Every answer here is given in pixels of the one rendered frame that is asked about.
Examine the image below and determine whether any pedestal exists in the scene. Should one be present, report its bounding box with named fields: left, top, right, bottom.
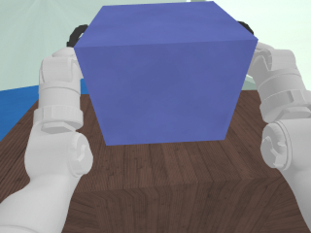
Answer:
left=0, top=89, right=311, bottom=233

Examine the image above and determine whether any robot right upper arm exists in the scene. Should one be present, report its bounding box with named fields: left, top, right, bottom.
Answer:
left=260, top=117, right=311, bottom=232

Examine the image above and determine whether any carton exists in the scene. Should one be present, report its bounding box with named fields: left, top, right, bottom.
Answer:
left=73, top=1, right=259, bottom=146

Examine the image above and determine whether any left robot forearm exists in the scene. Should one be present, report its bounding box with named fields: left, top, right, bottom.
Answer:
left=24, top=47, right=84, bottom=175

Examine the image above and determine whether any right robot forearm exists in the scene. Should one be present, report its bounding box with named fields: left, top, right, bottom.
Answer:
left=247, top=42, right=311, bottom=123

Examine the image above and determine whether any robot right hand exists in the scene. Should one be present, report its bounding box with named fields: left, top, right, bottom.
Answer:
left=237, top=20, right=255, bottom=35

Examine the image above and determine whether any robot left upper arm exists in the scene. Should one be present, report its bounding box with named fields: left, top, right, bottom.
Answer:
left=0, top=131, right=93, bottom=233

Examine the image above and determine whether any robot left hand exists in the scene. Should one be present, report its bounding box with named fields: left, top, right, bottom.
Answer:
left=66, top=24, right=88, bottom=48

